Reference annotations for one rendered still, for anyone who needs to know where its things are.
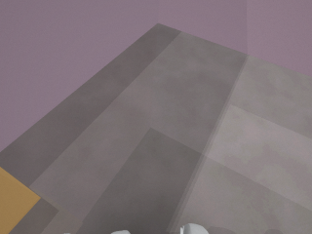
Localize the robot right thigh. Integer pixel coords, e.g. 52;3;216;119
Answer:
178;223;209;234

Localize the cabinet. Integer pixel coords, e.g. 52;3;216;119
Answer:
0;167;41;234

